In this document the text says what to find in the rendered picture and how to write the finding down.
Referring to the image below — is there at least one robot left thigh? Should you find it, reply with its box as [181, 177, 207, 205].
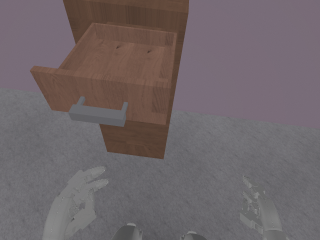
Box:
[111, 225, 143, 240]

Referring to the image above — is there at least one drawer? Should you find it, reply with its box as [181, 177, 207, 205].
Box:
[30, 22, 177, 125]

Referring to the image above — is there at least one robot right forearm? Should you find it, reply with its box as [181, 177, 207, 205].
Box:
[262, 230, 289, 240]

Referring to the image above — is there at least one robot right hand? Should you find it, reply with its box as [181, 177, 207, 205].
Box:
[239, 175, 283, 235]

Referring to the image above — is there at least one cabinet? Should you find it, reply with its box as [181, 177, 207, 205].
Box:
[63, 0, 189, 159]

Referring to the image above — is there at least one handle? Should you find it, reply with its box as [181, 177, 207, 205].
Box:
[68, 96, 128, 127]

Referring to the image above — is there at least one robot left hand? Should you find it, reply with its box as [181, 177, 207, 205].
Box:
[42, 166, 109, 240]

